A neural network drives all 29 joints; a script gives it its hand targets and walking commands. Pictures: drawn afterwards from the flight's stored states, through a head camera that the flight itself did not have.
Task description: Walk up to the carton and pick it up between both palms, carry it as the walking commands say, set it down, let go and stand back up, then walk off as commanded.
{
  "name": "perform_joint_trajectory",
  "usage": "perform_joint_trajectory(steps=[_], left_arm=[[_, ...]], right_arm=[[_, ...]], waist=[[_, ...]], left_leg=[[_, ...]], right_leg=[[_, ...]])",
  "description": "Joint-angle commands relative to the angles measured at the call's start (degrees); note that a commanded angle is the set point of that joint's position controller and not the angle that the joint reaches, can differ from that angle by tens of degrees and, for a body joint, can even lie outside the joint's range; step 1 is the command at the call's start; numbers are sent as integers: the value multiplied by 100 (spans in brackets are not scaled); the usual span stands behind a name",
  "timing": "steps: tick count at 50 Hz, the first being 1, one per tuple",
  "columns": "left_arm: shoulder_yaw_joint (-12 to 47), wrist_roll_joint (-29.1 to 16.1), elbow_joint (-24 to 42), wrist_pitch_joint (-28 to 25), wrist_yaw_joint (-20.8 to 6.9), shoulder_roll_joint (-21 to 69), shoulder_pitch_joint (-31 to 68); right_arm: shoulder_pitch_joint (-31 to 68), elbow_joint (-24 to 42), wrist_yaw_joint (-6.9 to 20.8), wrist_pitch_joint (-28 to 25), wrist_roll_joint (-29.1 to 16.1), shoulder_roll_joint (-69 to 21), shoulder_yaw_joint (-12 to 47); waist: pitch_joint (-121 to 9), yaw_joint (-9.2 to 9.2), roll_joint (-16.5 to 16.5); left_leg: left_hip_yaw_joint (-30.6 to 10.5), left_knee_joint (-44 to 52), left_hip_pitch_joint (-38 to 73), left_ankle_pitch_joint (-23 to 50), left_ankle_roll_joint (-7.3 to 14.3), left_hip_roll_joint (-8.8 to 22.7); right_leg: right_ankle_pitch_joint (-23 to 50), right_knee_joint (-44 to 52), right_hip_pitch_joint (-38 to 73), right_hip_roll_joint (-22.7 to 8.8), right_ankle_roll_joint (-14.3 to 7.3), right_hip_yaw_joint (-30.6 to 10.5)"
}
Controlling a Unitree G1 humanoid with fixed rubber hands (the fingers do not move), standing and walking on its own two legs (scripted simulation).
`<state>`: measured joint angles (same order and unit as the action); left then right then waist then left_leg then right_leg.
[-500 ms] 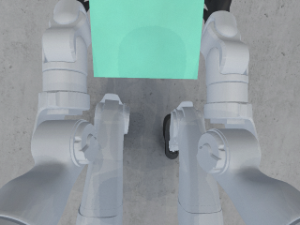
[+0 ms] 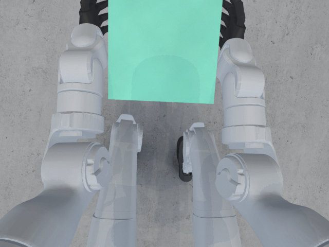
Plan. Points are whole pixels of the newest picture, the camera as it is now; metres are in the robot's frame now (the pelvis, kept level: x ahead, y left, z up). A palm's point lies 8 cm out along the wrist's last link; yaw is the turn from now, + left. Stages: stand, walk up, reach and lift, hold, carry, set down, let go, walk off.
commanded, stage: reach and lift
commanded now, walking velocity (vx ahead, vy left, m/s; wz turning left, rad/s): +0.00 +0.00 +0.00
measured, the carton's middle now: (162, 29) +0.54 +0.03 -0.12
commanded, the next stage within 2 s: none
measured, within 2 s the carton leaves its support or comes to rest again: neither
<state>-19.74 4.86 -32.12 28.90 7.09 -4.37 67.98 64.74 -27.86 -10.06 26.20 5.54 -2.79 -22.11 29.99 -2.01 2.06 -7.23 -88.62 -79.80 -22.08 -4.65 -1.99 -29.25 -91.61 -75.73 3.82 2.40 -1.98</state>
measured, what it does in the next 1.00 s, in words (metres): rises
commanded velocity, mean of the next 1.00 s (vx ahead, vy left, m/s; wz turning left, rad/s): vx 0.00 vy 0.00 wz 0.00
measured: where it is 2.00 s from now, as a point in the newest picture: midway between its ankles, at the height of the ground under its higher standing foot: (155, 160)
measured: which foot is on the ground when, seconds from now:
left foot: down 0.00-1.00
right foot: down 0.00-1.00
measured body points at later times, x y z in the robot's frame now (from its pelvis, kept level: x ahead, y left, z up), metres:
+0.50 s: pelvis +0.01 +0.00 +0.06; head +0.26 +0.03 +0.42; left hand +0.49 +0.16 +0.00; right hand +0.49 -0.11 +0.01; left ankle +0.17 +0.14 -0.53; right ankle +0.13 -0.13 -0.53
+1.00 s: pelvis +0.02 +0.00 +0.12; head +0.23 +0.03 +0.51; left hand +0.47 +0.15 +0.08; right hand +0.47 -0.11 +0.09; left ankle +0.17 +0.14 -0.53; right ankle +0.13 -0.13 -0.53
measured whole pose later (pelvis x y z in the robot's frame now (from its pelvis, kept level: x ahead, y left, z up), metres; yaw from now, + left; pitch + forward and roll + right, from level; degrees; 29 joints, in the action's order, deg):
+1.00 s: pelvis +0.02 +0.00 +0.12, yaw +1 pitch +1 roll -1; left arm -19.4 7.4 -29.3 27.6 6.1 1.0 52.8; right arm 50.5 -25.7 -8.4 25.9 8.0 -7.0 -21.0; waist 29.9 -0.7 1.9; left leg -6.8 -58.8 -45.5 -14.6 -3.6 -0.9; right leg -21.0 -61.6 -41.9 2.5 1.6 -2.6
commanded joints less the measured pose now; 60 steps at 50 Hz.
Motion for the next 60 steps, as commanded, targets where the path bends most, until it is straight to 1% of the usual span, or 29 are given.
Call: perform_joint_trajectory(steps=[1, 4, 7, 9, 10, 11, 16, 19, 20, 21, 24, 25, 29, 30, 31, 34, 35, 38, 39, 40, 41, 44, 45, 47, 49, 53, 55, 56, 60], left_arm=[[4174, -1222, 891, -285, -1559, 6635, 4410], [4130, -1254, 754, -306, -1596, 6547, 4273], [4406, -1359, 1086, -277, -1561, 6589, 4205], [4387, -1322, 889, -265, -1587, 6728, 4080], [4295, -1294, 875, -257, -1589, 6602, 4052], [4295, -1286, 690, -275, -1587, 6739, 4071], [4403, -1339, 697, -319, -1668, 7100, 3934], [4395, -1262, 1014, -343, -1651, 6735, 3814], [4487, -1297, 886, -325, -1642, 6912, 3782], [4548, -1305, 1184, -376, -1636, 6835, 3864], [4175, -1022, 314, -345, -1687, 6724, 3247], [4530, -1269, 996, -400, -1682, 6974, 3725], [4458, -1331, 1041, -406, -1725, 7037, 3572], [4489, -1265, 847, -375, -1726, 7080, 3524], [4490, -1218, 940, -388, -1740, 6985, 3476], [4430, -1147, 673, -399, -1758, 7106, 3315], [4460, -1191, 830, -422, -1763, 7187, 3369], [4345, -1114, 922, -409, -1766, 7033, 3325], [4256, -1023, 522, -372, -1786, 7199, 2998], [4451, -1119, 981, -408, -1810, 7110, 3335], [4404, -1050, 808, -356, -1809, 7139, 3186], [4192, -886, 592, -411, -1858, 7165, 2948], [4464, -1063, 956, -411, -1847, 7410, 3151], [4581, -1107, 1120, -390, -1837, 7385, 3166], [4251, -859, 724, -387, -1846, 7285, 2789], [4168, -752, 551, -396, -1932, 7228, 2618], [4267, -774, 699, -409, -1937, 7379, 2610], [4123, -684, 638, -402, -1915, 7300, 2352], [4435, -851, 1138, -451, -1921, 7340, 2504]], right_arm=[[4914, 743, 1571, -163, -1281, -6205, 4254], [4791, 617, 1551, -147, -1222, -6326, 4273], [4658, 844, 1513, -123, -1347, -6246, 4438], [4429, 637, 1524, -122, -1267, -6212, 4318], [4718, 875, 1517, -131, -1336, -6206, 4424], [4309, 313, 1568, -105, -1192, -6297, 4185], [4386, 665, 1616, -220, -1226, -6407, 4272], [4358, 821, 1617, -206, -1303, -6486, 4472], [4103, 660, 1618, -211, -1191, -6405, 4282], [4113, 720, 1619, -187, -1256, -6564, 4435], [3888, 179, 1641, -182, -1013, -6472, 4231], [3938, 552, 1681, -233, -1140, -6531, 4381], [3815, 705, 1651, -164, -1151, -6622, 4507], [3670, 583, 1653, -204, -1083, -6540, 4322], [3707, 671, 1689, -224, -1117, -6605, 4357], [3643, 571, 1766, -247, -1116, -6619, 4373], [3694, 589, 1781, -259, -1096, -6558, 4376], [3706, 712, 1783, -210, -1160, -6774, 4521], [3406, 416, 1780, -197, -953, -6555, 4276], [3683, 722, 1810, -229, -1123, -6799, 4446], [3525, 665, 1821, -211, -1024, -6640, 4320], [3262, 260, 1889, -221, -849, -6759, 4190], [3304, 558, 1915, -246, -910, -6752, 4245], [3525, 876, 1950, -267, -1003, -6710, 4421], [3194, 451, 1962, -223, -818, -6713, 4176], [2851, 203, 2018, -223, -585, -6741, 4077], [2827, 406, 2052, -279, -680, -6843, 4170], [2817, 483, 2071, -253, -681, -6880, 4204], [2749, 660, 2099, -287, -679, -6782, 4238]], waist=[[-13552, -26, -471], [-13382, -50, -206], [-13650, -67, -384], [-13398, 148, -430], [-13516, -27, -296], [-12910, 84, -257], [-13202, 238, -361], [-13327, -28, -428], [-13098, 197, -489], [-13385, 52, -388], [-12219, -39, -321], [-12928, 196, -413], [-12958, 173, -184], [-12686, 298, -390], [-12655, 98, -477], [-12246, 135, -430], [-12400, 294, -344], [-12410, 91, -293], [-11911, 246, -320], [-12349, 78, -318], [-12155, 249, -330], [-11519, 153, -288], [-12047, 383, -492], [-12305, 269, -362], [-11414, 200, -338], [-10930, 337, -195], [-11024, 275, -338], [-10991, 88, -223], [-11185, 266, -271]], left_leg=[[884, 1107, 4598, 682, 164, -702], [824, 1282, 4551, 656, 207, -685], [812, 1392, 4896, 936, 151, -702], [718, 1555, 5010, 662, 155, -651], [762, 1567, 4989, 734, 193, -688], [704, 1709, 4863, 472, 137, -643], [723, 1978, 5249, 562, 152, -653], [688, 2010, 5563, 944, 188, -658], [636, 2115, 5573, 908, 146, -632], [697, 2068, 5621, 1035, 141, -635], [689, 2243, 5041, 584, 200, -613], [638, 2383, 5644, 788, 152, -623], [603, 2611, 5868, 1154, 234, -649], [602, 2684, 5887, 929, 186, -647], [620, 2753, 5940, 836, 183, -596], [551, 2973, 6079, 755, 213, -569], [497, 2934, 6163, 824, 197, -545], [587, 3190, 6366, 937, 261, -602], [529, 3269, 6135, 746, 220, -573], [565, 3335, 6480, 862, 238, -592], [536, 3414, 6543, 708, 245, -565], [476, 3592, 6458, 560, 252, -514], [482, 3745, 6959, 703, 190, -534], [426, 3748, 7218, 779, 177, -508], [458, 3924, 6834, 763, 224, -509], [470, 4161, 6780, 535, 273, -473], [483, 4386, 7192, 809, 277, -482], [532, 4387, 7278, 1020, 314, -501], [364, 4673, 7854, 1095, 257, -433]], right_leg=[[841, 1557, 2488, 691, -52, 280], [835, 1729, 2794, 658, -26, 240], [1093, 1849, 3133, 653, -51, 176], [858, 1987, 2962, 625, -39, 187], [907, 2017, 3181, 638, -19, 185], [687, 2085, 2874, 614, -49, 241], [887, 2373, 3474, 606, -54, 234], [1150, 2418, 3487, 597, -56, 149], [1164, 2506, 3531, 596, -90, 175], [1261, 2545, 3790, 614, -76, 99], [801, 2699, 3439, 541, -86, 85], [1098, 2806, 3862, 568, -91, 125], [1360, 3053, 4356, 551, -84, 62], [1274, 3111, 4200, 541, -122, 96], [1146, 3135, 4186, 535, -120, 63], [1064, 3410, 4214, 471, -135, 57], [1133, 3412, 4164, 478, -141, 65], [1225, 3641, 4635, 472, -89, 19], [1067, 3697, 4466, 435, -151, 14], [1164, 3743, 4720, 462, -110, 19], [1071, 3840, 4735, 452, -133, 20], [922, 4003, 4501, 386, -142, 19], [1157, 4112, 4843, 408, -173, 42], [1190, 4161, 4905, 431, -160, 22], [1101, 4333, 4830, 399, -176, 2], [987, 4632, 5066, 343, -188, -44], [1250, 4768, 5295, 358, -175, -1], [1326, 4853, 5390, 362, -168, -52], [1522, 5057, 5691, 335, -184, -75]])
